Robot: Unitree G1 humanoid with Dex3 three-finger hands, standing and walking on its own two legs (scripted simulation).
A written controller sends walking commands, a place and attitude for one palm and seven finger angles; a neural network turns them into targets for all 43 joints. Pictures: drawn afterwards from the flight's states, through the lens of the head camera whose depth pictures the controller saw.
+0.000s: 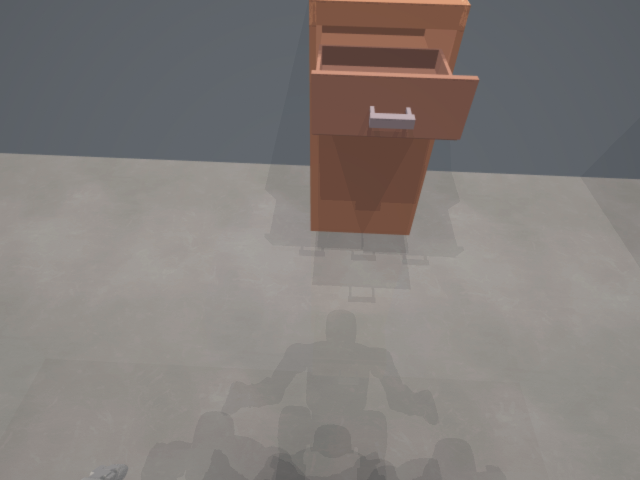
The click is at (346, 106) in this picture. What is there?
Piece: drawer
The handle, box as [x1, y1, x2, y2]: [369, 106, 415, 128]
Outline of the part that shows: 370,106 369,127 413,128 415,119 414,115 410,112 409,107 406,107 405,114 375,113 373,106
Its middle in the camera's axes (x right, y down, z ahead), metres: +0.17 -0.29 +0.93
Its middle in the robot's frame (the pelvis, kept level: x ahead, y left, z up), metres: +0.90 -0.11 +0.00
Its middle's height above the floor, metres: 0.77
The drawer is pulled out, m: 0.30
